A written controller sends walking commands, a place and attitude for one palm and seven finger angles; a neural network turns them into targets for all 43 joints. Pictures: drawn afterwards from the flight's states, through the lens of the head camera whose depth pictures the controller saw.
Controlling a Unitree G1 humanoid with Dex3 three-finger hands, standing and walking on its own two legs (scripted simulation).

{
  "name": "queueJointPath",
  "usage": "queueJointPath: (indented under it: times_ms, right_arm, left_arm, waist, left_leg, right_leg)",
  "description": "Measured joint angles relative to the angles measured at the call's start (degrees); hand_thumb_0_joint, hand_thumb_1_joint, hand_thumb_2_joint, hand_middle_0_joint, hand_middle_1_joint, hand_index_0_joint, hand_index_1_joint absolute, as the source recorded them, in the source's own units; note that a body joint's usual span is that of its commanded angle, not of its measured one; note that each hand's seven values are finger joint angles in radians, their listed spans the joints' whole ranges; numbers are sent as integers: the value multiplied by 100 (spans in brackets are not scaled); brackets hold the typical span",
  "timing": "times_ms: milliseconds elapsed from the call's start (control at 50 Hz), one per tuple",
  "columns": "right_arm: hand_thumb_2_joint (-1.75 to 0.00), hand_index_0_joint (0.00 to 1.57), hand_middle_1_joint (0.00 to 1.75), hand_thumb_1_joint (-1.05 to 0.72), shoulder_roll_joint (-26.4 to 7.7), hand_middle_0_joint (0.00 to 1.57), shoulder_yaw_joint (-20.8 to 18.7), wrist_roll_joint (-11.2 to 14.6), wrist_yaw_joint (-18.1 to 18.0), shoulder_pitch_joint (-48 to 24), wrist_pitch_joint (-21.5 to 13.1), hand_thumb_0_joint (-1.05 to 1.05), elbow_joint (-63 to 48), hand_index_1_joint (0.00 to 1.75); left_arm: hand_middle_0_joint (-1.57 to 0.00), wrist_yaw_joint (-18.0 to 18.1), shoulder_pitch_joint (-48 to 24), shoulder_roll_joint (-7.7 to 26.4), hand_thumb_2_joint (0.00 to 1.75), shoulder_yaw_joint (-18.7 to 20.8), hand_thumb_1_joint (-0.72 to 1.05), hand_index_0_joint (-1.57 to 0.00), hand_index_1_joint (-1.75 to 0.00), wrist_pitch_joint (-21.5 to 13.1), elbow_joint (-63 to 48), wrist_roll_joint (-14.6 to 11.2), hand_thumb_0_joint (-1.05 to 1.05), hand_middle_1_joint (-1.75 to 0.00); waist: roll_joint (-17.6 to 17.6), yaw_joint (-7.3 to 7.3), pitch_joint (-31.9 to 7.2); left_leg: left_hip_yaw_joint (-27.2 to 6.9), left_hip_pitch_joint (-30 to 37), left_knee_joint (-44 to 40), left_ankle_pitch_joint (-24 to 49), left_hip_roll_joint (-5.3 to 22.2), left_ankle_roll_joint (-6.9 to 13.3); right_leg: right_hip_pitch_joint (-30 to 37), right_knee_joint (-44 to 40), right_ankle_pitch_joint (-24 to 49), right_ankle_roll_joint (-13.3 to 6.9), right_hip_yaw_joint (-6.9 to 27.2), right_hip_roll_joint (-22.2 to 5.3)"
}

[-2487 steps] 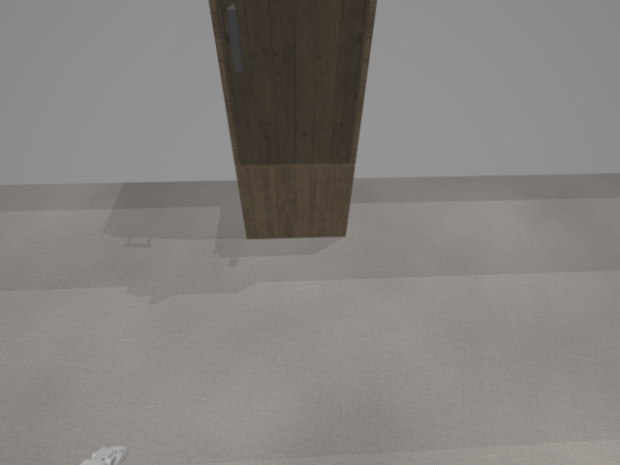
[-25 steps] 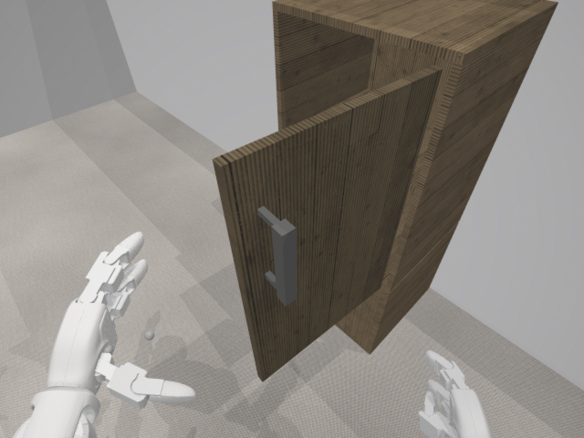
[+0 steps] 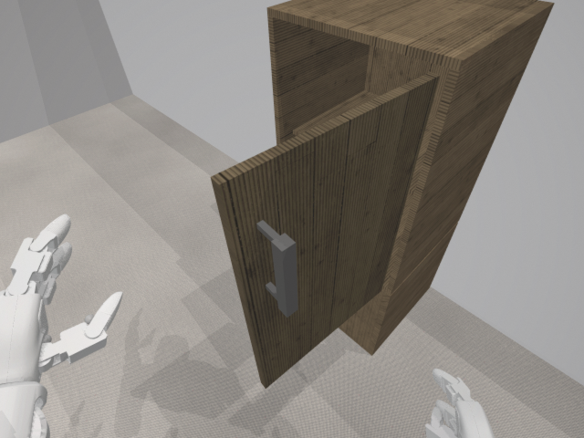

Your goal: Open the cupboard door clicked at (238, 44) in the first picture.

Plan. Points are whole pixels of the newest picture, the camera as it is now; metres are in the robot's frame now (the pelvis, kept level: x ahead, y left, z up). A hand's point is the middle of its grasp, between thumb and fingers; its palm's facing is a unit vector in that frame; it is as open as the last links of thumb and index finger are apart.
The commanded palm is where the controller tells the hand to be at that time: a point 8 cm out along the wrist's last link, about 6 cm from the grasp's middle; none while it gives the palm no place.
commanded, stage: draw the hand back to the body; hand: left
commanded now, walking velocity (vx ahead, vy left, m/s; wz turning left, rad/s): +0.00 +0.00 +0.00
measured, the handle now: (277, 270) +0.32 +0.07 +0.08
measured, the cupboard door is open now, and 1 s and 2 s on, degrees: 85 85 85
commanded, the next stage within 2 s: step back with the hand held close in 0.48 s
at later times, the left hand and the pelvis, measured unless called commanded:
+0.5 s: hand (84, 320) +0.18 +0.24 +0.16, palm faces +0.46 -0.79 -0.40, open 7.5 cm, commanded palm +0.13 +0.28 +0.17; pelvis -0.01 -0.02 +0.00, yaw +0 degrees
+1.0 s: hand (74, 337) +0.17 +0.25 +0.15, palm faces +0.30 -0.78 -0.55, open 7.4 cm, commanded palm +0.10 +0.29 +0.17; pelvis -0.05 +0.00 +0.00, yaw -2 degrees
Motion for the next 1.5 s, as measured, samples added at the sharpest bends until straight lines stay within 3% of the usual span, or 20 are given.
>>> queueJointPath:
  times_ms: [180, 360, 640, 760, 880, 960, 1100, 1240, 1340, 1420, 1500]
  right_arm:
    - [-89, 21, 30, -91, -11, 20, -68, 9, 0, -76, 64, 1, 71, 30]
    - [-89, 21, 30, -91, -39, 20, -112, 9, 16, -116, 102, 1, 106, 30]
    - [-89, 20, 30, -91, -14, 20, -109, 42, 1, -111, 88, 1, 123, 30]
    - [-89, 21, 30, -91, -58, 20, -121, 61, 24, -218, 300, 1, -126, 30]
    - [-89, 21, 30, -91, -146, 20, -257, 92, -17, -233, 485, 1, -306, 30]
    - [-89, 20, 30, -91, -101, 20, -322, 113, -56, -199, 578, 1, -384, 30]
    - [-89, 20, 30, -91, 8, 20, -297, 76, -88, -118, 549, 1, -506, 30]
    - [-89, 21, 30, -91, 101, 20, -244, -140, -163, 129, 285, 1, -504, 30]
    - [-89, 21, 30, -91, 135, 20, -229, -79, -74, 125, 259, 1, -261, 30]
    - [-89, 21, 31, -91, 124, 20, -208, -7, 4, 114, 296, 1, -86, 30]
    - [-89, 21, 30, -91, 122, 20, -222, -9, -43, 12, 216, 1, -136, 30]
  left_arm:
    - [-20, 35, -193, 125, 82, 456, 72, -20, -30, -44, 208, -72, 1, -30]
    - [-20, -19, -175, -28, 88, 249, 86, -21, -30, -51, 294, -65, 1, -30]
    - [-21, -34, -228, 27, 89, 359, 89, -21, -30, -155, 352, -85, 2, -30]
    - [-21, -60, -88, 200, 89, 652, 89, -21, -30, -418, 288, -18, 2, -30]
    - [-21, -58, 285, 350, 89, 563, 89, -21, -30, -408, -99, 17, 2, -30]
    - [-21, -17, 481, 580, 89, 716, 89, -21, -30, -441, -413, 26, 2, -30]
    - [-21, 114, 531, 697, 89, 1014, 89, -21, -30, -546, -572, 84, 2, -30]
    - [-21, 314, 243, 307, 89, 905, 89, -21, -30, -581, -368, 330, 2, -30]
    - [-21, 306, 181, 99, 89, 859, 89, -21, -30, -639, -439, 270, 2, -30]
    - [-21, 215, 156, 251, 89, 822, 89, -21, -30, -733, -629, 216, 2, -30]
    - [-21, 193, 86, 537, 89, 1005, 89, -21, -30, -841, -675, 186, 2, -30]
  waist:
    - [15, 31, 24]
    - [28, 21, 52]
    - [65, 4, 68]
    - [28, -200, 60]
    - [-120, -358, 191]
    - [-284, -412, 230]
    - [-443, -405, 181]
    - [-365, -438, 88]
    - [-321, -394, 127]
    - [-507, -408, 111]
    - [-658, -443, 242]
  left_leg:
    - [-10, 99, -130, 64, 57, -55]
    - [-28, 129, -197, 129, 90, -93]
    - [-51, 90, -182, 184, 173, -154]
    - [-19, -484, 54, 186, 239, -144]
    - [116, -818, 135, 261, 125, -56]
    - [178, -1001, 278, 274, 49, 1]
    - [257, -1298, 600, 293, -44, 107]
    - [28, -1775, 1191, 237, -136, 151]
    - [-100, -2067, 1615, -217, -65, -13]
    - [-165, -1839, 1709, -459, -22, -103]
    - [-90, -1793, 1270, 299, -30, 18]
  right_leg:
    - [107, -150, 68, -54, -11, 66]
    - [133, -205, 117, -102, -29, 100]
    - [143, -292, 210, -174, -55, 185]
    - [-330, -320, 380, -175, -29, 244]
    - [-795, -28, 394, -84, 99, 117]
    - [-1048, 240, 361, -33, 159, 30]
    - [-1398, 654, 359, 36, 234, -84]
    - [-1511, 1410, -245, 75, 488, 33]
    - [-1633, 1399, -70, 2, 407, 112]
    - [-1679, 1251, 121, 23, 408, 65]
    - [-1877, 1560, -86, 116, 512, 47]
